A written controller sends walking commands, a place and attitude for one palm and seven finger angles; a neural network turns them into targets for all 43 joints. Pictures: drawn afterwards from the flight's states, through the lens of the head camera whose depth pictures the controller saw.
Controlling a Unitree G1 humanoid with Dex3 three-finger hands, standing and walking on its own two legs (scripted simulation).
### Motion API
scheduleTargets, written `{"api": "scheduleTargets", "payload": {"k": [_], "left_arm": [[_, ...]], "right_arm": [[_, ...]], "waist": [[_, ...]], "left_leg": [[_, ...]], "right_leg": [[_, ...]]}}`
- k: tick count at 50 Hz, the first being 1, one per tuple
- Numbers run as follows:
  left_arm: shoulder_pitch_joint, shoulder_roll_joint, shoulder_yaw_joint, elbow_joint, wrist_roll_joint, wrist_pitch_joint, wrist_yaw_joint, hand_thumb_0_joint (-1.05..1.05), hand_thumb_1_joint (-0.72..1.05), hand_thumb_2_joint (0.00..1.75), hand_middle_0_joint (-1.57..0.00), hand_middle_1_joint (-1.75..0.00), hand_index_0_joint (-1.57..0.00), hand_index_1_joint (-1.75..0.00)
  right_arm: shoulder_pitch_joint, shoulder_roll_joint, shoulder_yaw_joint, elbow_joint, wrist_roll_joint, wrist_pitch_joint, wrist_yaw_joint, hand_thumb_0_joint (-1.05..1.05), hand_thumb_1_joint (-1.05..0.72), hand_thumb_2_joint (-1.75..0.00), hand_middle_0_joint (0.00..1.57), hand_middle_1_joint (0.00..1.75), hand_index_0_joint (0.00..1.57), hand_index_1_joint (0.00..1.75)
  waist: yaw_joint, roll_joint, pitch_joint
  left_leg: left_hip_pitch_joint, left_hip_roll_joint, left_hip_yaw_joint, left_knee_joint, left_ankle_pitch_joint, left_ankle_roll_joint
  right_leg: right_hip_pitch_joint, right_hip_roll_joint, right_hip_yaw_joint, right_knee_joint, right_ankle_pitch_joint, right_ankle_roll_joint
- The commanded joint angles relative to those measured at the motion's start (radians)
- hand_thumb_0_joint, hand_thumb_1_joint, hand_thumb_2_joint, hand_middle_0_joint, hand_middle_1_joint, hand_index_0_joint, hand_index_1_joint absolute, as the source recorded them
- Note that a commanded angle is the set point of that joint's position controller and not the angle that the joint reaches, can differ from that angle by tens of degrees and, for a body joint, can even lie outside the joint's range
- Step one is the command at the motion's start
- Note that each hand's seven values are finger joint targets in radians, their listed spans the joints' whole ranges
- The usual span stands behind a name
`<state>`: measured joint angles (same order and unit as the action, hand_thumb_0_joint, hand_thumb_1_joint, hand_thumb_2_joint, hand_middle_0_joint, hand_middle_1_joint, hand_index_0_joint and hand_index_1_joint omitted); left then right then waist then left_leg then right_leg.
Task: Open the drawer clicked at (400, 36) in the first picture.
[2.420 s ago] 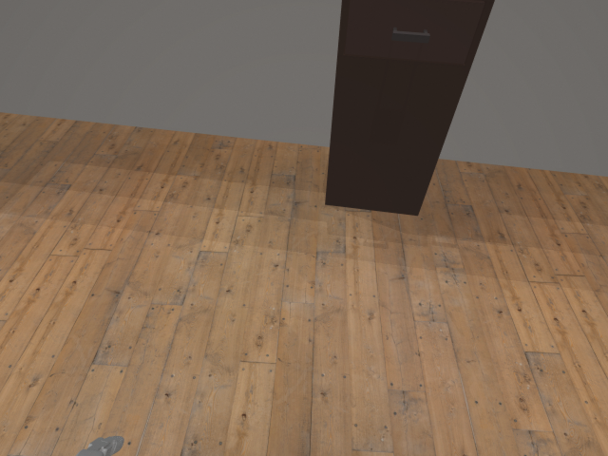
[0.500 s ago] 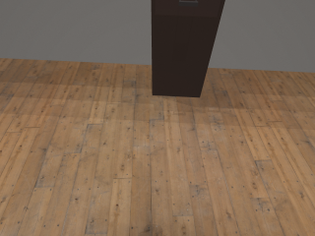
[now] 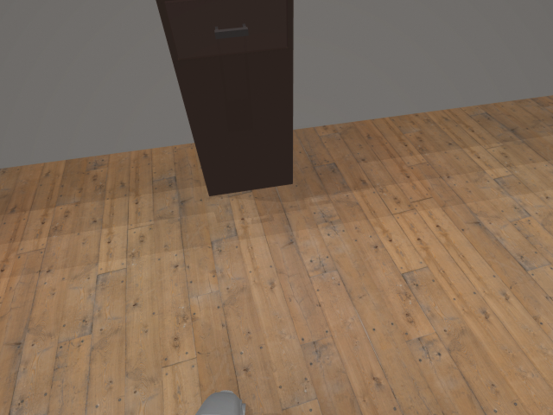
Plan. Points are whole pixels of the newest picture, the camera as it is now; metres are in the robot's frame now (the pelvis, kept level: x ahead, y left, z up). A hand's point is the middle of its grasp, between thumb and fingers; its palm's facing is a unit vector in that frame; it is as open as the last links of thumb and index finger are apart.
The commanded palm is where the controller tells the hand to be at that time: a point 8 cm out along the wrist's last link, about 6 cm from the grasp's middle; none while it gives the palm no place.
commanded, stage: walk to a spot facing it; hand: left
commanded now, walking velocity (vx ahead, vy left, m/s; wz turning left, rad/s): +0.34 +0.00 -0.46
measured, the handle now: (231, 30) +1.24 +0.28 +0.03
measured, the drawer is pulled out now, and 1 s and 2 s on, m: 0.00 0.00 0.00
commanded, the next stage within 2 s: none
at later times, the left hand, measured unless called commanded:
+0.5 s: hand (141, 333) +0.28 +0.32 -0.19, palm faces -0.20 -0.96 -0.18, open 7.4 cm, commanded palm none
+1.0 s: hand (248, 237) +0.54 +0.14 -0.20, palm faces -0.56 -0.82 -0.08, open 7.4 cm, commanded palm none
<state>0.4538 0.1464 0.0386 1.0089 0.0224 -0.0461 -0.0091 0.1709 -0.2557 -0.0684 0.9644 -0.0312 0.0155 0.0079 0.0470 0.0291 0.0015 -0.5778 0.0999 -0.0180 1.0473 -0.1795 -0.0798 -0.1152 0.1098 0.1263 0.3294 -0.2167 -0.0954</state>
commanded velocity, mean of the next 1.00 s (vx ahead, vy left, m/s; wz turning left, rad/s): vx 0.31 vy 0.00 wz -0.57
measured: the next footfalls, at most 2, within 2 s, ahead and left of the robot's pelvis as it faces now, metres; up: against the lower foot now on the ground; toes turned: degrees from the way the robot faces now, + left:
left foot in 0.28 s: +0.25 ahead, +0.17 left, +0.00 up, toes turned -5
right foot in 1.00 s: +0.40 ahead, +0.00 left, +0.00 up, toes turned -44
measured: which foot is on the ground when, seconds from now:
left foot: up 0.00-0.26, down 0.28-0.96, up 0.98-1.00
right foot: down 0.00-0.30, up 0.32-0.98, down 1.00-1.00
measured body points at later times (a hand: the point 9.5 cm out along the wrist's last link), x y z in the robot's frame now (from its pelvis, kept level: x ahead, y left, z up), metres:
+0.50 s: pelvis +0.19 +0.12 +0.00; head +0.21 +0.16 +0.44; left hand +0.29 +0.37 -0.17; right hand +0.17 -0.13 -0.13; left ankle +0.21 +0.17 -0.75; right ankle +0.13 -0.02 -0.63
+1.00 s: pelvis +0.38 +0.06 -0.03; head +0.42 +0.07 +0.42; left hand +0.57 +0.19 -0.19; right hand +0.16 -0.01 -0.16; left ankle +0.25 +0.18 -0.69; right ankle +0.37 +0.03 -0.75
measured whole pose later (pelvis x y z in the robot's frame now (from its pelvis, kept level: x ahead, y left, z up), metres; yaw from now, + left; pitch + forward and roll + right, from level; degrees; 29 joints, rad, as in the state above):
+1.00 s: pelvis +0.38 +0.06 -0.03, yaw -35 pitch +0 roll +0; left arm 0.17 0.16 0.06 0.95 0.03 -0.01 -0.04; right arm 0.57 -0.04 -0.01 1.10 0.00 -0.03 -0.02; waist -0.01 -0.08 0.06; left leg -0.07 0.10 0.43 0.90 -0.44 -0.04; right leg -0.30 0.05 -0.21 0.60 -0.26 -0.16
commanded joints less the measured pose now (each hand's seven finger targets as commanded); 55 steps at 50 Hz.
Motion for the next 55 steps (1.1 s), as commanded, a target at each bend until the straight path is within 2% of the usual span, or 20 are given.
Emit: {"api": "scheduleTargets", "payload": {"k": [1, 9, 12, 13, 14, 15, 16, 19, 23, 31, 39, 45, 47, 48, 49, 50, 51, 52, 53, 55], "left_arm": [[0.107, 0.180, 0.042, -0.025, 0.002, -0.025, 0.025, 0.00, 0.90, 0.90, -0.20, -0.30, -0.20, -0.30], [0.055, 0.210, 0.046, -0.024, 0.012, -0.019, 0.042, 0.00, 0.90, 0.90, -0.20, -0.30, -0.20, -0.30], [-0.034, 0.234, 0.059, -0.052, 0.002, -0.020, 0.039, 0.00, 0.90, 0.90, -0.20, -0.30, -0.20, -0.30], [-0.049, 0.218, 0.064, -0.061, -0.004, -0.021, 0.034, 0.00, 0.90, 0.90, -0.20, -0.30, -0.20, -0.30], [-0.016, 0.163, 0.062, -0.065, -0.017, -0.018, 0.022, 0.00, 0.90, 0.90, -0.20, -0.30, -0.20, -0.30], [0.027, 0.123, 0.056, -0.077, -0.019, -0.019, 0.012, 0.00, 0.90, 0.90, -0.20, -0.30, -0.20, -0.30], [-0.015, 0.152, 0.061, -0.085, -0.010, -0.011, 0.011, 0.00, 0.90, 0.90, -0.20, -0.30, -0.20, -0.30], [-0.078, 0.143, 0.065, -0.071, 0.012, 0.019, -0.018, 0.00, 0.90, 0.90, -0.20, -0.30, -0.20, -0.30], [-0.039, 0.089, 0.065, -0.058, 0.013, 0.065, -0.025, 0.00, 0.90, 0.90, -0.20, -0.30, -0.20, -0.30], [-0.198, 0.080, 0.065, -0.094, 0.014, 0.085, -0.023, 0.00, 0.90, 0.90, -0.20, -0.30, -0.20, -0.30], [-0.377, 0.057, 0.040, -0.125, 0.005, 0.076, -0.026, 0.00, 0.90, 0.90, -0.20, -0.30, -0.20, -0.30], [-0.250, 0.089, 0.048, -0.097, 0.006, 0.055, -0.013, 0.00, 0.90, 0.90, -0.20, -0.30, -0.20, -0.30], [-0.077, 0.147, 0.070, -0.050, 0.011, 0.033, -0.006, 0.00, 0.90, 0.90, -0.20, -0.30, -0.20, -0.30], [0.037, 0.208, 0.083, -0.017, 0.009, 0.023, -0.002, 0.00, 0.90, 0.90, -0.20, -0.30, -0.20, -0.30], [0.091, 0.268, 0.090, -0.009, -0.005, 0.013, 0.012, 0.00, 0.90, 0.90, -0.20, -0.30, -0.20, -0.30], [0.036, 0.293, 0.094, -0.029, -0.024, 0.018, 0.022, 0.00, 0.90, 0.90, -0.20, -0.30, -0.20, -0.30], [-0.041, 0.260, 0.084, -0.048, -0.026, 0.021, 0.025, 0.00, 0.90, 0.90, -0.20, -0.30, -0.20, -0.30], [-0.076, 0.224, 0.075, -0.058, -0.022, 0.008, 0.021, 0.00, 0.90, 0.90, -0.20, -0.30, -0.20, -0.30], [-0.120, 0.186, 0.069, -0.071, -0.015, -0.007, 0.022, 0.00, 0.90, 0.90, -0.20, -0.30, -0.20, -0.30], [-0.144, 0.145, 0.051, -0.074, -0.005, -0.023, 0.027, 0.00, 0.90, 0.90, -0.20, -0.30, -0.20, -0.30]], "right_arm": [[-0.161, -0.044, -0.005, -0.133, 0.005, -0.046, 0.003, 0.00, -0.90, -0.90, 0.20, 0.30, 0.20, 0.30], [-0.204, -0.018, 0.001, -0.176, 0.023, -0.067, 0.012, 0.00, -0.90, -0.90, 0.20, 0.30, 0.20, 0.30], [-0.002, -0.043, -0.007, -0.122, 0.025, -0.082, -0.005, 0.00, -0.90, -0.90, 0.20, 0.30, 0.20, 0.30], [0.163, -0.095, -0.017, -0.068, 0.025, -0.085, -0.023, 0.00, -0.90, -0.90, 0.20, 0.30, 0.20, 0.30], [0.305, -0.204, -0.045, -0.031, 0.011, -0.088, -0.032, 0.00, -0.90, -0.90, 0.20, 0.30, 0.20, 0.30], [0.342, -0.249, -0.044, -0.027, 0.008, -0.087, -0.029, 0.00, -0.90, -0.90, 0.20, 0.30, 0.20, 0.30], [0.258, -0.209, -0.033, -0.054, 0.011, -0.076, -0.027, 0.00, -0.90, -0.90, 0.20, 0.30, 0.20, 0.30], [0.085, -0.043, 0.013, -0.074, 0.013, -0.092, -0.028, 0.00, -0.90, -0.90, 0.20, 0.30, 0.20, 0.30], [0.134, -0.009, 0.017, -0.033, 0.019, -0.114, -0.037, 0.00, -0.90, -0.90, 0.20, 0.30, 0.20, 0.30], [0.312, 0.006, 0.026, 0.048, 0.022, -0.123, -0.052, 0.00, -0.90, -0.90, 0.20, 0.30, 0.20, 0.30], [0.458, 0.025, 0.036, 0.125, 0.010, -0.108, -0.065, 0.00, -0.90, -0.90, 0.20, 0.30, 0.20, 0.30], [0.419, -0.036, 0.012, 0.108, 0.017, -0.081, -0.057, 0.00, -0.90, -0.90, 0.20, 0.30, 0.20, 0.30], [0.331, -0.054, 0.001, 0.063, 0.027, -0.081, -0.044, 0.00, -0.90, -0.90, 0.20, 0.30, 0.20, 0.30], [0.283, -0.034, 0.002, 0.028, 0.038, -0.079, -0.034, 0.00, -0.90, -0.90, 0.20, 0.30, 0.20, 0.30], [0.248, 0.041, 0.011, -0.029, 0.047, -0.088, -0.032, 0.00, -0.90, -0.90, 0.20, 0.30, 0.20, 0.30], [0.170, 0.017, -0.004, -0.064, 0.035, -0.086, -0.038, 0.00, -0.90, -0.90, 0.20, 0.30, 0.20, 0.30], [0.153, 0.035, -0.010, -0.076, 0.025, -0.081, -0.032, 0.00, -0.90, -0.90, 0.20, 0.30, 0.20, 0.30], [0.137, 0.060, -0.004, -0.104, 0.022, -0.071, -0.025, 0.00, -0.90, -0.90, 0.20, 0.30, 0.20, 0.30], [0.191, 0.064, -0.001, -0.078, 0.008, -0.058, -0.025, 0.00, -0.90, -0.90, 0.20, 0.30, 0.20, 0.30], [0.186, 0.046, -0.007, -0.064, 0.003, -0.042, -0.021, 0.00, -0.90, -0.90, 0.20, 0.30, 0.20, 0.30]], "waist": [[0.027, -0.130, 0.053], [0.017, -0.172, 0.099], [-0.089, -0.155, 0.023], [-0.152, -0.101, -0.058], [-0.188, 0.158, -0.177], [-0.150, 0.337, -0.204], [-0.131, 0.196, -0.083], [-0.034, 0.096, 0.118], [0.005, 0.131, 0.083], [-0.031, 0.057, 0.094], [-0.084, 0.086, 0.147], [-0.002, 0.180, 0.051], [0.079, 0.218, -0.019], [0.144, 0.101, -0.080], [0.128, -0.087, -0.166], [0.093, -0.030, -0.109], [0.044, 0.035, 0.041], [-0.003, 0.088, 0.068], [-0.048, -0.063, 0.065], [-0.075, -0.097, 0.105]], "left_leg": [[-0.232, 0.007, 0.006, -0.042, -0.029, -0.008], [-0.019, -0.040, 0.041, -0.297, -0.095, 0.027], [0.361, -0.093, 0.073, -0.514, -0.022, 0.057], [0.613, -0.050, 0.037, -0.555, 0.015, 0.067], [0.840, 0.173, -0.210, -0.593, -0.084, 0.115], [0.833, 0.408, -0.529, -0.763, -0.177, 0.176], [0.644, 0.423, -0.562, -0.842, -0.340, 0.215], [0.323, 0.276, -0.249, -0.887, -0.302, 0.122], [0.330, 0.182, 0.046, -0.860, 0.010, 0.030], [0.535, 0.189, 0.152, -0.823, 0.383, -0.037], [0.730, 0.203, 0.255, -0.789, 0.742, -0.011], [0.698, 0.192, 0.403, -0.491, 1.353, 0.002], [0.511, 0.221, 0.379, -0.207, 1.129, 0.029], [0.281, 0.177, 0.373, 0.119, 0.669, 0.025], [-0.028, -0.007, 0.287, 0.436, -0.370, 0.010], [-0.134, -0.003, 0.107, 0.511, -0.377, 0.038], [-0.149, 0.043, 0.059, 0.450, -0.261, 0.050], [-0.130, 0.064, 0.027, 0.377, -0.235, 0.039], [-0.104, 0.078, 0.038, 0.336, -0.171, 0.022], [-0.032, 0.083, 0.040, 0.248, -0.142, 0.012]], "right_leg": [[0.166, -0.293, 0.342, -0.098, 0.135, -0.103], [0.074, -0.282, 0.329, -0.034, 0.325, -0.093], [-0.071, -0.201, 0.255, 0.148, 0.482, -0.043], [-0.183, -0.146, 0.217, 0.317, 0.416, -0.015], [-0.354, -0.037, 0.099, 0.595, 0.074, 0.026], [-0.509, 0.005, -0.018, 0.866, -0.340, 0.070], [-0.507, -0.073, 0.000, 0.954, -0.311, 0.065], [-0.487, -0.176, -0.061, 0.996, -0.104, 0.075], [-0.482, -0.172, -0.080, 0.979, 0.051, 0.097], [-0.686, -0.169, -0.107, 0.965, 0.145, 0.114], [-0.692, -0.133, -0.253, 0.695, 0.050, 0.079], [-0.319, 0.006, -0.423, 0.397, -0.083, -0.001], [-0.023, -0.037, -0.363, 0.278, -0.057, -0.043], [0.230, -0.165, -0.203, 0.176, 0.095, -0.123], [0.398, -0.452, 0.301, 0.119, 0.377, -0.264], [0.333, -0.517, 0.404, 0.029, 0.385, -0.310], [0.185, -0.477, 0.257, -0.003, 0.385, -0.219], [0.076, -0.431, 0.216, 0.003, 0.425, -0.060], [0.000, -0.400, 0.195, -0.034, 0.381, -0.011], [-0.137, -0.340, 0.093, -0.057, 0.394, -0.095]]}}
